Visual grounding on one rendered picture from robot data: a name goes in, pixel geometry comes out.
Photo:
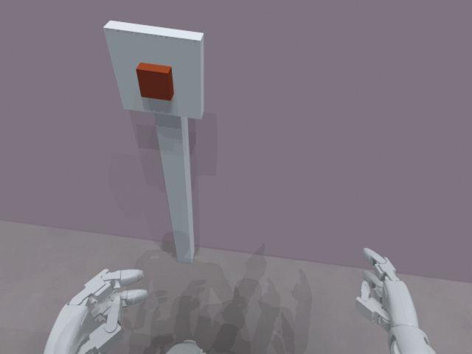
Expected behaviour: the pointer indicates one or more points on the left robot hand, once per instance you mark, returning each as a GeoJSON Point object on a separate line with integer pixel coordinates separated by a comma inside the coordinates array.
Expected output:
{"type": "Point", "coordinates": [76, 324]}

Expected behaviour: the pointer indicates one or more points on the right robot hand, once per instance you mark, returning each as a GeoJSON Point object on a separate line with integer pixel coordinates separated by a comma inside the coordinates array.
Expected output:
{"type": "Point", "coordinates": [393, 304]}

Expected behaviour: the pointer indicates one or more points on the panel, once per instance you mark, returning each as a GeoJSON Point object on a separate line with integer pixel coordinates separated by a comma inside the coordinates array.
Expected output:
{"type": "Point", "coordinates": [132, 44]}

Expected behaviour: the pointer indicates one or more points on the right robot forearm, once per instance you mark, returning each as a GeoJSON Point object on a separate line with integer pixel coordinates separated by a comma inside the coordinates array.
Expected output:
{"type": "Point", "coordinates": [406, 339]}

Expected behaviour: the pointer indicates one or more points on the button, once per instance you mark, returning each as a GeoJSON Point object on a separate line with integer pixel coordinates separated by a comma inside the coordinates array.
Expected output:
{"type": "Point", "coordinates": [155, 81]}

